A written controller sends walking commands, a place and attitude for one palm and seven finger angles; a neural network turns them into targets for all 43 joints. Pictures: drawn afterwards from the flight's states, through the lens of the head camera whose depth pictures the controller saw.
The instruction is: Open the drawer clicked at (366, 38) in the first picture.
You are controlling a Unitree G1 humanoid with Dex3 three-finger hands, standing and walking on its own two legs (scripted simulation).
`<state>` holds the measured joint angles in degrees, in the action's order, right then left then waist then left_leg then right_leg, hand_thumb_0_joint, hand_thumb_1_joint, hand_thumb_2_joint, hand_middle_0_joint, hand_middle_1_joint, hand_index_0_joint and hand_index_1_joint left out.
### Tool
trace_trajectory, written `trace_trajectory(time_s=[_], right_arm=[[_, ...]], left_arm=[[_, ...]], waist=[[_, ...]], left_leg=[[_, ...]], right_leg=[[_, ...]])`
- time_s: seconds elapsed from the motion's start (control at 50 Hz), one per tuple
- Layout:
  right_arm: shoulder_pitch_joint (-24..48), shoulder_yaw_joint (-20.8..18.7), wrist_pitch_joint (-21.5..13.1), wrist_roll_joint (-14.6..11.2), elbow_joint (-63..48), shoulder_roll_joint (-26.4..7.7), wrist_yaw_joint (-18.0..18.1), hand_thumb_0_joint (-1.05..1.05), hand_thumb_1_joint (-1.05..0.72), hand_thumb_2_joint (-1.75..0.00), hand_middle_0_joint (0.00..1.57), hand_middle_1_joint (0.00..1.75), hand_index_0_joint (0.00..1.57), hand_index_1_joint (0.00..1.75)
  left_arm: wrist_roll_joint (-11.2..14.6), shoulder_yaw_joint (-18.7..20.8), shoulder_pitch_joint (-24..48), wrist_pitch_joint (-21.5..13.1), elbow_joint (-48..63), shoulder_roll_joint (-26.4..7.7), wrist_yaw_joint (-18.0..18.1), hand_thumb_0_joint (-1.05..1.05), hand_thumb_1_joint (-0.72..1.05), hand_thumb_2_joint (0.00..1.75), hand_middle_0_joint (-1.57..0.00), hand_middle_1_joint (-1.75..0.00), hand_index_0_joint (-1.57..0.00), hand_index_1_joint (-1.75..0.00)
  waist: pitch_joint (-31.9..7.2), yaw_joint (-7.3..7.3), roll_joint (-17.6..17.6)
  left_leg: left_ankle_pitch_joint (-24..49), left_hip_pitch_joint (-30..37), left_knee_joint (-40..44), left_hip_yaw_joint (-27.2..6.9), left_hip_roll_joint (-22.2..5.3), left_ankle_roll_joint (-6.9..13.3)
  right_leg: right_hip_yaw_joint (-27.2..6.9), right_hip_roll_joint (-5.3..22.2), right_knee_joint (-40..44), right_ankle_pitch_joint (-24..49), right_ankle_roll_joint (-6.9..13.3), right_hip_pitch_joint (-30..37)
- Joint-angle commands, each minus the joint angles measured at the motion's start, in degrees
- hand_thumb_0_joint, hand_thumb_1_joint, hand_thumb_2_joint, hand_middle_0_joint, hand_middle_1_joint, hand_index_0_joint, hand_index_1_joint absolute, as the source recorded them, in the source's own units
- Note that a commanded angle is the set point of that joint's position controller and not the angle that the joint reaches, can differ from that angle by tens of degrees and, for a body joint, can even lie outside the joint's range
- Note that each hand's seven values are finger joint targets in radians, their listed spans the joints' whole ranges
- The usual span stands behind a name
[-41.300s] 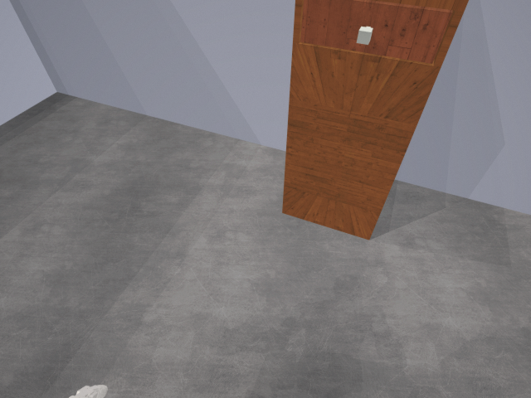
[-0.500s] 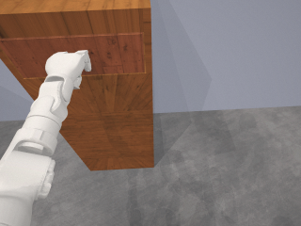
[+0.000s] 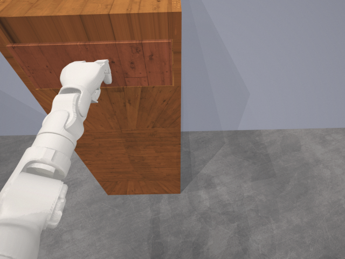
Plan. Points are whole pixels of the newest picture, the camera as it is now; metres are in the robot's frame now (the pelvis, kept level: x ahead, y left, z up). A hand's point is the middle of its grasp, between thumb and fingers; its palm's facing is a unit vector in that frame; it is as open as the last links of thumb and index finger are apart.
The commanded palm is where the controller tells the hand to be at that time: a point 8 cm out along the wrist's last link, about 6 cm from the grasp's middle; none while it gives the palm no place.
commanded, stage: pull the drawer open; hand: left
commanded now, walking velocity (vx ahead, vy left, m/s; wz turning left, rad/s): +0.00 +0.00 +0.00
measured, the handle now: (93, 76) +0.52 +0.19 +0.15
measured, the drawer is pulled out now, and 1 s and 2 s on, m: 0.00 0.02 0.07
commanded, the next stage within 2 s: none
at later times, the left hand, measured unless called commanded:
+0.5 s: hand (91, 98) +0.46 +0.19 +0.13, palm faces +0.03 -0.06 -1.00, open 6.1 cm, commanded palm +0.44 +0.21 +0.19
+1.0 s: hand (91, 99) +0.46 +0.19 +0.13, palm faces -0.01 -0.03 -1.00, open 6.1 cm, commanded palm +0.43 +0.20 +0.19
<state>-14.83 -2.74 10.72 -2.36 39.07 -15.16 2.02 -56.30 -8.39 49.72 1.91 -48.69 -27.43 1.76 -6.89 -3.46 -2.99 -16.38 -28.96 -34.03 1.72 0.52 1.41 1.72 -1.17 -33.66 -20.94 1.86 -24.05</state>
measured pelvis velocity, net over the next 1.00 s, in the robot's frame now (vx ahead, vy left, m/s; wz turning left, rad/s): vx -0.01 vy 0.00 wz -0.01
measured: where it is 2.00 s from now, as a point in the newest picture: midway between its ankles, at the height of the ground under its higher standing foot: outside the picture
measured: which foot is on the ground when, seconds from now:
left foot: down 0.00-1.00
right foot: down 0.00-1.00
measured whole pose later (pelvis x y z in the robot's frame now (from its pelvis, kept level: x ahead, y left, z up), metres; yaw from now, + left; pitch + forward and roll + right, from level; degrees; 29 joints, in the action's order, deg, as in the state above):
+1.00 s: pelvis -0.01 +0.00 +0.00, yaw -1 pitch +10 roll +0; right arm -15.3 -2.2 10.1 -2.6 38.1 -14.7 2.5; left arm -56.3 -6.9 46.8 1.2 -46.5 -27.5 2.1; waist -6.3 -3.2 -3.3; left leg -15.9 -28.2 -34.1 2.1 0.3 1.3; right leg 1.3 -1.4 -34.3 -20.6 2.0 -23.8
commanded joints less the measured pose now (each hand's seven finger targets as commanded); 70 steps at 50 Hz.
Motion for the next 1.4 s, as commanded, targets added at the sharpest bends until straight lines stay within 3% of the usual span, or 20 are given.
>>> trace_trajectory(time_s=[0.0, 0.1, 0.16, 0.24, 0.28, 0.46, 0.48, 0.5, 0.56, 0.6, 0.72, 0.78, 0.9, 0.98, 1.04, 1.08, 1.1, 1.22, 1.36, 1.38], right_arm=[[-4.04, -2.31, -1.35, 0.27, -4.59, -7.79, 0.96, 0.00, -0.90, -0.90, 0.20, 0.30, 0.20, 0.30], [-4.08, -2.06, -1.61, 0.13, -5.23, -7.89, 1.23, 0.00, -0.90, -0.90, 0.20, 0.30, 0.20, 0.30], [-3.99, -2.39, -1.78, 0.22, -5.94, -7.53, 1.07, 0.00, -0.90, -0.90, 0.20, 0.30, 0.20, 0.30], [-3.39, -2.61, -1.70, 0.06, -6.55, -7.65, 0.63, 0.00, -0.90, -0.90, 0.20, 0.30, 0.20, 0.30], [-2.73, -2.79, -1.75, 0.16, -7.42, -7.96, 0.34, 0.00, -0.90, -0.90, 0.20, 0.30, 0.20, 0.30], [1.61, -2.42, -1.45, -0.61, -9.33, -8.03, -0.75, 0.00, -0.90, -0.90, 0.20, 0.30, 0.20, 0.30], [1.30, -2.22, -1.31, -0.60, -8.03, -8.64, -0.29, 0.00, -0.90, -0.90, 0.20, 0.30, 0.20, 0.30], [0.68, -2.07, -1.29, -0.91, -6.51, -8.30, 0.04, 0.00, -0.90, -0.90, 0.20, 0.30, 0.20, 0.30], [-0.69, -2.02, -1.54, -0.57, -5.08, -8.25, 0.81, 0.00, -0.90, -0.90, 0.20, 0.30, 0.20, 0.30], [-0.76, -2.04, -1.74, -0.46, -5.06, -7.85, 1.07, 0.00, -0.90, -0.90, 0.20, 0.30, 0.20, 0.30], [-0.45, -1.72, -1.77, -0.13, -5.50, -7.34, 1.29, 0.00, -0.90, -0.90, 0.20, 0.30, 0.20, 0.30], [-0.79, -1.77, -1.95, 0.11, -5.89, -7.50, 1.39, 0.00, -0.90, -0.90, 0.20, 0.30, 0.20, 0.30], [-1.14, -1.83, -2.33, 0.03, -6.54, -7.18, 1.19, 0.00, -0.90, -0.90, 0.20, 0.30, 0.20, 0.30], [-0.97, -2.27, -2.35, 0.10, -7.52, -7.34, 0.88, 0.00, -0.90, -0.90, 0.20, 0.30, 0.20, 0.30], [-0.25, -2.11, -2.23, -0.30, -8.01, -7.39, 0.73, 0.00, -0.90, -0.90, 0.20, 0.30, 0.20, 0.30], [0.97, -2.21, -2.14, -0.31, -9.16, -7.77, 0.42, 0.00, -0.90, -0.90, 0.20, 0.30, 0.20, 0.30], [1.52, -2.06, -2.15, -0.42, -9.65, -7.47, 0.17, 0.00, -0.90, -0.90, 0.20, 0.30, 0.20, 0.30], [5.29, -1.85, -2.39, -0.76, -11.55, -7.77, -0.89, 0.00, -0.90, -0.90, 0.20, 0.30, 0.20, 0.30], [10.04, -0.81, -3.11, -0.74, -12.71, -7.23, -1.47, 0.00, -0.90, -0.90, 0.20, 0.30, 0.20, 0.30], [9.86, -0.57, -2.91, -0.81, -10.93, -7.86, -1.04, 0.00, -0.90, -0.90, 0.20, 0.30, 0.20, 0.30]], left_arm=[[0.01, 6.92, 30.74, -0.95, 10.01, -15.20, 2.36, 0.00, 0.90, 0.90, -0.40, -1.35, -0.40, -1.35], [-0.65, 8.20, 29.32, -1.75, 8.39, -17.14, 2.77, 0.00, 0.90, 0.90, -0.40, -1.35, -0.40, -1.35], [-0.60, 7.29, 27.54, -2.38, 12.10, -15.14, 3.00, 0.00, 0.90, 0.90, -0.40, -1.35, -0.40, -1.35], [0.04, 7.30, 22.64, -2.17, 14.29, -14.03, 2.88, 0.00, 0.90, 0.90, -0.40, -1.35, -0.40, -1.35], [0.64, 9.01, 18.74, -1.80, 17.64, -15.54, 2.70, 0.00, 0.90, 0.90, -0.40, -1.35, -0.40, -1.35], [2.03, 10.68, 5.69, 2.40, 29.50, -16.51, 1.82, 0.00, 0.90, 0.90, -0.40, -1.35, -0.40, -1.35], [1.40, 10.62, 12.42, 2.76, 28.04, -18.10, 1.98, 0.00, 0.90, 0.90, -0.40, -1.35, -0.40, -1.35], [0.88, 6.83, 20.50, 3.35, 24.89, -15.46, 2.14, 0.00, 0.90, 0.90, -0.40, -1.35, -0.40, -1.35], [-0.52, 8.31, 22.73, 4.04, 17.79, -17.15, 2.07, 0.00, 0.90, 0.90, -0.40, -1.35, -0.40, -1.35], [-0.19, 7.17, 25.96, 2.97, 18.59, -15.77, 1.80, 0.00, 0.90, 0.90, -0.40, -1.35, -0.40, -1.35], [0.17, 5.76, 27.62, 0.41, 14.83, -13.23, 1.69, 0.00, 0.90, 0.90, -0.40, -1.35, -0.40, -1.35], [-0.33, 6.99, 29.01, -0.72, 14.76, -15.23, 2.21, 0.00, 0.90, 0.90, -0.40, -1.35, -0.40, -1.35], [-0.57, 6.71, 26.90, -1.40, 14.03, -14.13, 2.97, 0.00, 0.90, 0.90, -0.40, -1.35, -0.40, -1.35], [0.19, 8.50, 21.30, -1.51, 17.13, -14.82, 2.88, 0.00, 0.90, 0.90, -0.40, -1.35, -0.40, -1.35], [1.02, 9.16, 15.52, -0.80, 18.03, -15.00, 2.57, 0.00, 0.90, 0.90, -0.40, -1.35, -0.40, -1.35], [1.44, 11.46, 10.10, -0.53, 22.11, -17.10, 2.33, 0.00, 0.90, 0.90, -0.40, -1.35, -0.40, -1.35], [1.65, 9.59, 8.56, -0.15, 24.38, -15.09, 2.13, 0.00, 0.90, 0.90, -0.40, -1.35, -0.40, -1.35], [3.41, 13.27, -6.55, 3.61, 36.31, -17.17, 1.47, 0.00, 0.90, 0.90, -0.40, -1.35, -0.40, -1.35], [4.14, 14.34, -17.23, 8.00, 48.86, -16.77, 0.68, 0.00, 0.90, 0.90, -0.40, -1.35, -0.40, -1.35], [3.74, 13.56, -10.87, 8.63, 45.71, -17.44, 0.70, 0.00, 0.90, 0.90, -0.40, -1.35, -0.40, -1.35]], waist=[[-21.82, -1.42, 1.85], [-20.77, -0.95, 2.65], [-23.19, 0.00, 0.02], [-22.36, 0.74, 0.21], [-24.89, 1.82, 1.00], [-21.99, 3.89, 1.00], [-21.48, 2.20, 1.37], [-17.90, -0.17, 0.74], [-19.23, 0.37, 0.30], [-21.57, 0.04, 0.16], [-19.77, -0.31, 1.63], [-21.71, -0.30, 1.58], [-21.26, 0.27, 1.13], [-23.77, 1.67, 2.86], [-20.73, 2.51, 3.12], [-22.96, 4.01, 3.61], [-22.28, 3.95, 2.16], [-20.49, 5.80, 2.49], [-19.43, 7.07, 1.02], [-17.81, 5.41, 1.93]], left_leg=[[26.53, 17.02, -0.77, -0.39, 0.73, 1.90], [22.82, 14.28, -0.23, -0.10, 0.89, 1.95], [25.10, 16.58, -0.35, 0.05, 0.74, 1.91], [26.25, 17.15, 0.02, -0.05, 0.34, 1.89], [29.03, 17.91, -0.02, 0.00, 0.26, 2.06], [34.11, 19.14, 1.45, -0.05, -0.03, 2.05], [33.19, 19.27, 1.13, -0.02, -0.03, 1.93], [30.35, 18.93, 1.14, -0.17, -0.03, 1.86], [28.11, 19.43, 0.97, -0.23, 0.25, 1.61], [29.43, 20.61, 0.43, -0.27, 0.31, 1.74], [27.98, 19.33, 0.06, -0.49, 0.48, 1.67], [27.00, 18.80, -0.39, -0.50, 0.71, 1.71], [23.35, 16.88, -0.04, -0.35, 0.73, 1.75], [25.85, 17.09, -0.09, -0.16, 0.82, 1.99], [24.20, 15.59, 0.95, 0.21, 0.77, 2.06], [26.61, 15.85, 1.30, 0.30, 0.77, 2.13], [27.20, 16.32, 1.56, 0.32, 0.77, 2.11], [31.73, 17.67, 2.53, 0.46, 0.34, 2.06], [37.82, 20.93, 3.09, 0.23, -0.04, 1.61], [35.93, 20.53, 2.74, 0.44, 0.08, 1.53]], right_leg=[[-1.82, -1.03, 2.62, 29.05, -0.30, 4.96], [-2.07, -0.88, 2.78, 27.25, -0.36, 5.70], [-2.01, -1.09, 2.46, 27.67, -0.09, 5.76], [-1.67, -1.39, 2.51, 27.74, 0.04, 5.94], [-2.01, -1.34, 2.66, 30.10, 0.05, 8.70], [-1.79, -1.26, 2.99, 33.47, -0.25, 11.63], [-1.79, -1.33, 3.30, 32.77, -0.15, 10.32], [-1.49, -1.58, 3.78, 30.53, -0.24, 6.49], [-1.33, -1.62, 3.53, 27.55, 0.15, 5.49], [-1.53, -1.31, 3.21, 28.74, 0.08, 5.88], [-1.31, -1.02, 2.78, 28.25, -0.02, 4.62], [-1.77, -0.91, 2.62, 27.93, -0.01, 5.47], [-1.82, -0.93, 2.54, 25.61, -0.02, 5.27], [-1.98, -1.09, 2.56, 28.60, 0.08, 8.71], [-1.92, -1.04, 3.10, 28.64, -0.09, 9.35], [-2.32, -1.00, 3.11, 30.89, 0.03, 12.63], [-2.23, -0.88, 2.97, 31.39, -0.08, 12.31], [-2.50, -0.79, 3.44, 35.89, -0.56, 15.56], [-2.13, -0.75, 3.56, 37.66, -0.84, 16.58], [-2.13, -0.91, 4.09, 36.12, -0.74, 14.46]])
